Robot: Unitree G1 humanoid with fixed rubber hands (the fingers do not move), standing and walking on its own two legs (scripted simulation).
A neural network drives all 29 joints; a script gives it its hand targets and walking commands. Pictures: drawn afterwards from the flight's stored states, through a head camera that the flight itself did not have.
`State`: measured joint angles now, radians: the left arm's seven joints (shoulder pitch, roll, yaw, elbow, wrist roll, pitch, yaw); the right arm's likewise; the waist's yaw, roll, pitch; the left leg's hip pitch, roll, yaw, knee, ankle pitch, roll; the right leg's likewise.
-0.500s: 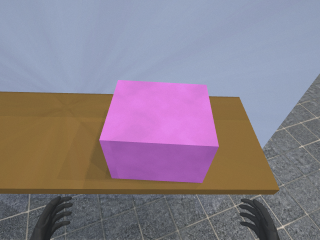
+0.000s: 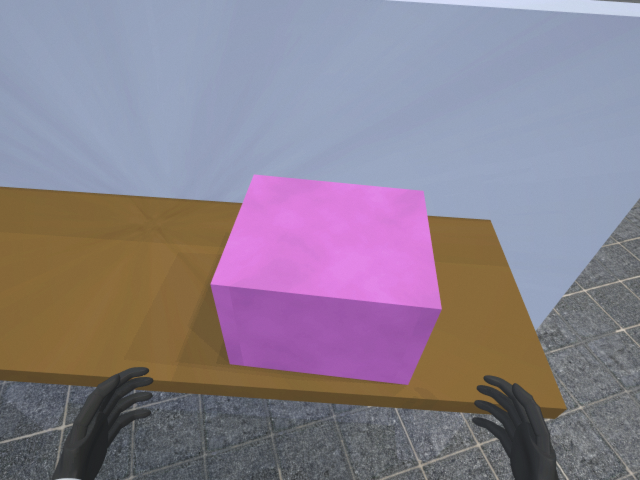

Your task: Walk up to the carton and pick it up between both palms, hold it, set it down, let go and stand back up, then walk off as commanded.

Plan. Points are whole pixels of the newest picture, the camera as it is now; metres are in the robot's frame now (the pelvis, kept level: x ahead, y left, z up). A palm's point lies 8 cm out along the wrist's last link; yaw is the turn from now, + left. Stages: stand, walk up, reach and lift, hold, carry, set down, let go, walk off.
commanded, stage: reach and lift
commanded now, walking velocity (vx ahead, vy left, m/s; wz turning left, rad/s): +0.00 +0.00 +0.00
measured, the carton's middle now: (328, 276) +0.44 +0.02 -0.01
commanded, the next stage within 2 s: none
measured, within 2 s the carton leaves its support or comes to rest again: neither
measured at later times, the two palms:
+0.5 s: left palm (101, 366) +0.23 +0.27 +0.06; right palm (531, 404) +0.22 -0.22 +0.04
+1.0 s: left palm (134, 276) +0.34 +0.27 +0.09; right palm (532, 322) +0.31 -0.23 +0.08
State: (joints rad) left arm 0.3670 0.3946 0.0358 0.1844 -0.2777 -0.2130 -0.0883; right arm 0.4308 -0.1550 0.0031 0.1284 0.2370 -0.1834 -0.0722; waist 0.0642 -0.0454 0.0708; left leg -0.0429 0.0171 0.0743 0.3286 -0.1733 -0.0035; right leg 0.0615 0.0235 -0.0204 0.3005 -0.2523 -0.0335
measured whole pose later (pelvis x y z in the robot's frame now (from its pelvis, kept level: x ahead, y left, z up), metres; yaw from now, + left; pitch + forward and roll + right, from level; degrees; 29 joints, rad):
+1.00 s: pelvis +0.01 +0.00 +0.00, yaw -1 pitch +0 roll +1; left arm -0.24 0.44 0.18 0.26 -0.28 0.22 -0.11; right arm -0.15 -0.34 0.00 0.20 0.41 0.13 -0.12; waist -0.01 -0.04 0.06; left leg -0.15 0.02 0.09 0.31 -0.16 -0.01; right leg -0.06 0.03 -0.01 0.30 -0.24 -0.03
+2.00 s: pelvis -0.02 +0.00 -0.01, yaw +1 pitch +17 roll -1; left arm -1.09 0.53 -0.15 1.24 -0.41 0.00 -0.07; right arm -0.97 -0.41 0.13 1.13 0.53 0.01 -0.05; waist -0.04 -0.04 -0.18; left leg -0.63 0.04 0.03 0.48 -0.15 0.00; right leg -0.51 0.04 -0.06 0.45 -0.24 -0.04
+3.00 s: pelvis -0.02 +0.01 -0.04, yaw +1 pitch +26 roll -2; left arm -1.05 0.37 -0.11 1.39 -0.33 -0.29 -0.03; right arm -0.96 -0.27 0.11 1.27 0.42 -0.25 -0.07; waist -0.04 -0.01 -0.27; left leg -0.92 0.03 0.02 0.68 -0.22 0.00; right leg -0.80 0.03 -0.08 0.67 -0.32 -0.03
